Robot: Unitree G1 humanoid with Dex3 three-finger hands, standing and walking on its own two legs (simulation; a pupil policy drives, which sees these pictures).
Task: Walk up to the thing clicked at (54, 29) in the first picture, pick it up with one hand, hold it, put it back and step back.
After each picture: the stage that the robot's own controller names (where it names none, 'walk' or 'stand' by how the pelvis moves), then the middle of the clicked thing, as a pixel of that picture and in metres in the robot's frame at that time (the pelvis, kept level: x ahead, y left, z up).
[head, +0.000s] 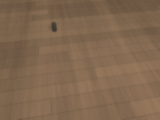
stand; (54, 27) +1.78 +0.26 -0.72
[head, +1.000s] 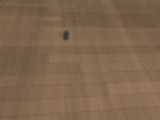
walk; (66, 35) +1.66 +0.04 -0.71
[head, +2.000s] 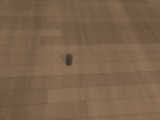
walk; (69, 60) +1.10 +0.02 -0.71
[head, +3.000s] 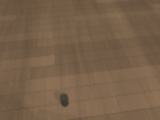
walk; (64, 100) +0.65 +0.10 -0.70
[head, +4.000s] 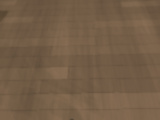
walk; out of the picture +0.40 +0.11 -0.71
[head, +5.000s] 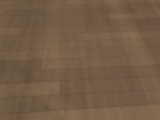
stand; out of the picture +0.31 +0.08 -0.72
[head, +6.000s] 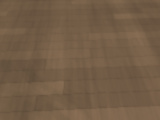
stand; out of the picture +0.32 +0.07 -0.72
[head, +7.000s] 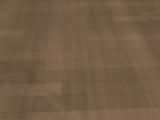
stand; out of the picture +0.33 +0.09 -0.73
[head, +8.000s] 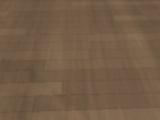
stand; out of the picture +0.32 +0.09 -0.73
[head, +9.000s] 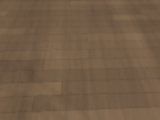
go down; out of the picture +0.31 +0.09 -0.73
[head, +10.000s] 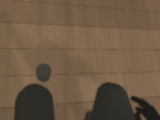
go down; (43, 73) +0.41 +0.12 -0.35
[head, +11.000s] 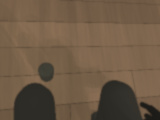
approach; (46, 72) +0.40 +0.13 -0.31
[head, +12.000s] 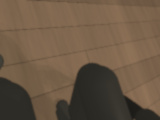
close in; out of the picture +0.40 +0.17 -0.22
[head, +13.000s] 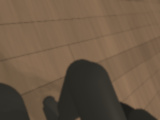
close; out of the picture +0.41 +0.18 -0.22
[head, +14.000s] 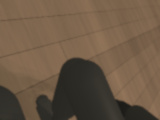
lift; out of the picture +0.40 +0.18 -0.22
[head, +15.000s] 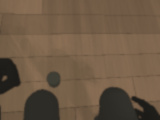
lift; (53, 80) +0.41 +0.12 -0.37
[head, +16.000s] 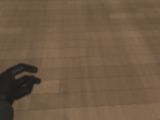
hold; out of the picture +0.34 +0.08 -0.68
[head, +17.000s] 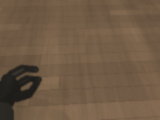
hold; out of the picture +0.35 +0.09 -0.68
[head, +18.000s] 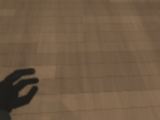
stand; out of the picture +0.35 +0.09 -0.66
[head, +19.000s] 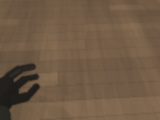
stand; out of the picture +0.34 +0.09 -0.68
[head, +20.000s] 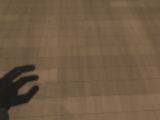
stand; out of the picture +0.35 +0.09 -0.67
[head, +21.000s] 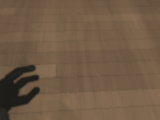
stand; out of the picture +0.35 +0.09 -0.66
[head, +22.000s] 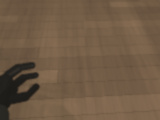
stand; out of the picture +0.35 +0.09 -0.67
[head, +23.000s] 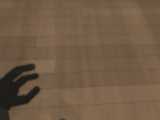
stand; out of the picture +0.35 +0.09 -0.64
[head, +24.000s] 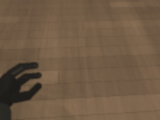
stand; out of the picture +0.34 +0.09 -0.67
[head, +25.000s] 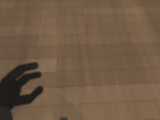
stand; out of the picture +0.36 +0.09 -0.64
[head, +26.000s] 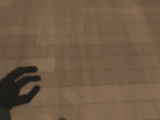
stand; out of the picture +0.35 +0.09 -0.64
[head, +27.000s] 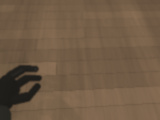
stand; out of the picture +0.35 +0.09 -0.65
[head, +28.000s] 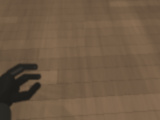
stand; out of the picture +0.34 +0.10 -0.67
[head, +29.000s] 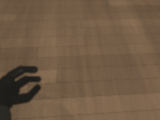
stand; out of the picture +0.34 +0.09 -0.67
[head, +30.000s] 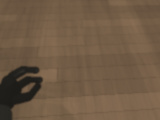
stand; out of the picture +0.35 +0.09 -0.67
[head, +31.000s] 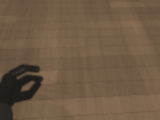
close; out of the picture +0.34 +0.09 -0.67
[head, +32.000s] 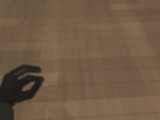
stand; out of the picture +0.34 +0.10 -0.68
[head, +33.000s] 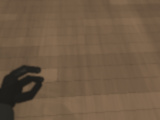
close; out of the picture +0.34 +0.10 -0.67
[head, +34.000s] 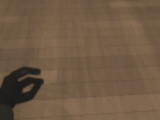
stand; out of the picture +0.34 +0.09 -0.67
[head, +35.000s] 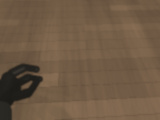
close; out of the picture +0.34 +0.09 -0.68
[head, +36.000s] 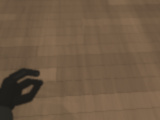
close; out of the picture +0.35 +0.09 -0.67
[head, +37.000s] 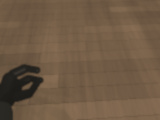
hold; out of the picture +0.34 +0.09 -0.68
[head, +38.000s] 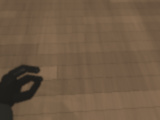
close; out of the picture +0.34 +0.09 -0.66
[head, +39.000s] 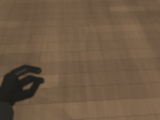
close; out of the picture +0.34 +0.09 -0.68
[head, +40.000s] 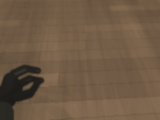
close; out of the picture +0.34 +0.09 -0.68
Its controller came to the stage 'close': yes
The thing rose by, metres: 0.01
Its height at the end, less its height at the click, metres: +0.00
